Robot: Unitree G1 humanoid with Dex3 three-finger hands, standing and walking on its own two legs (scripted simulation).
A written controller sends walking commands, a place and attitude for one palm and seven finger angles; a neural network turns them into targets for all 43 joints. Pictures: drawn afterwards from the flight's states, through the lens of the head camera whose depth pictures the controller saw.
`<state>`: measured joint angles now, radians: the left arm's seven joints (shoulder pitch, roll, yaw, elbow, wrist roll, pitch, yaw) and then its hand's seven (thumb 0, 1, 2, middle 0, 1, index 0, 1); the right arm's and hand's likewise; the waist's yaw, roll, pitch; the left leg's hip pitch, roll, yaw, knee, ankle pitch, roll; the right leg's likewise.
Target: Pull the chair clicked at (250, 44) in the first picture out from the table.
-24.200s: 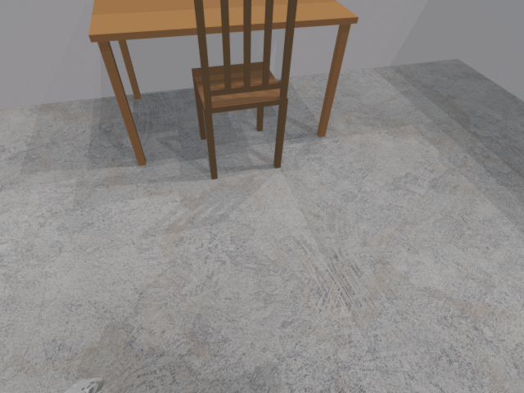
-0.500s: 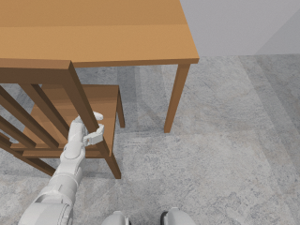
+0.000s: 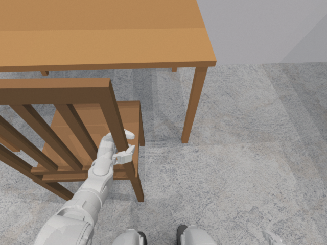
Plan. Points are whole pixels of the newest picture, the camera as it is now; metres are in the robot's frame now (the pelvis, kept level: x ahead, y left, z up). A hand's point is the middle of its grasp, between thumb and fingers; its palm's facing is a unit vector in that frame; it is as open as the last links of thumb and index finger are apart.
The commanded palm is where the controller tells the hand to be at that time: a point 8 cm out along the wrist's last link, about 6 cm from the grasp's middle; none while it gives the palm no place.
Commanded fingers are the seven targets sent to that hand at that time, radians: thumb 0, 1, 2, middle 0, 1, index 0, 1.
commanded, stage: step backward, pulling the chair out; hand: left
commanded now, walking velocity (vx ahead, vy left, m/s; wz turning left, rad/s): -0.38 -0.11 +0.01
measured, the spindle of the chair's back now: (56, 143) +0.38 +0.29 -0.03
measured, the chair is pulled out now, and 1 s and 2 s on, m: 0.15 0.22 0.42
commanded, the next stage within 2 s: none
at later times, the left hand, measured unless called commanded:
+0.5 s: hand (130, 164) +0.33 +0.09 -0.06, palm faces -0.04 -0.98 -0.19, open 6.0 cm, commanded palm +0.33 +0.14 -0.06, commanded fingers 0.00 0.90 0.90 -0.50 -1.45 -0.50 -1.45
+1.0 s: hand (130, 178) +0.29 +0.08 -0.06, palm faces -0.06 -0.98 -0.17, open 6.0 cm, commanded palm +0.29 +0.14 -0.06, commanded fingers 0.00 0.90 0.90 -0.50 -1.45 -0.50 -1.45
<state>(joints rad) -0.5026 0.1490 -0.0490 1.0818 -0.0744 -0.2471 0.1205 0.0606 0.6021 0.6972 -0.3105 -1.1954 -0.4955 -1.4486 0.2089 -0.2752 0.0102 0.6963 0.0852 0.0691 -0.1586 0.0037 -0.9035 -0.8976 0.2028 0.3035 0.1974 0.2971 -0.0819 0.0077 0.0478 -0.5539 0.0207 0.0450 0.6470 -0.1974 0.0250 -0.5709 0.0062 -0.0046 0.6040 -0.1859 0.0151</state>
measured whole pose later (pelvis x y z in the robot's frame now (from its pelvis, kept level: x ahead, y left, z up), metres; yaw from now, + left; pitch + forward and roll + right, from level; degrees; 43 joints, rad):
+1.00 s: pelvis -0.07 -0.02 -0.01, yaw +1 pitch +3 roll +0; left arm -0.52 0.14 -0.03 1.09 -0.04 -0.21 0.09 0.08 0.56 0.77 -0.32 -1.24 -0.50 -1.45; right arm 0.24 -0.28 0.04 0.74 0.06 -0.03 -0.12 0.00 -0.90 -0.90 0.21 0.30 0.20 0.30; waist -0.07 -0.01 0.07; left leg -0.44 -0.05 -0.02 0.73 -0.34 0.02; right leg -0.61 -0.03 -0.05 0.60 -0.11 -0.01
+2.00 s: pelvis -0.29 -0.02 +0.00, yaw +2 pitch +4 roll +1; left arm -0.56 0.11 -0.05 1.12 -0.05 -0.19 0.08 0.14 0.55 0.79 -0.31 -1.23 -0.49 -1.45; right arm 0.23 -0.27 0.02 0.77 0.05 -0.01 -0.12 0.00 -0.90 -0.90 0.21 0.30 0.20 0.30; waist -0.09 0.00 0.07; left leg -0.41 -0.04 -0.04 0.68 -0.34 0.01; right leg -0.58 -0.01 -0.03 0.58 -0.08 -0.01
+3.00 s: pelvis -0.37 -0.03 +0.02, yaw +0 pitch -1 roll +1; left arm -0.02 0.04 -0.24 0.76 -0.03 -0.13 0.07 0.17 0.58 0.78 -0.27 -1.30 -0.49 -1.45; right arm 0.23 -0.22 0.06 0.67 0.02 -0.03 -0.12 0.01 -0.90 -0.90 0.20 0.30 0.20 0.30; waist 0.00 0.01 -0.04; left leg -0.21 0.00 0.02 0.49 -0.26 0.01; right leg -0.28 0.02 0.00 0.49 -0.18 -0.03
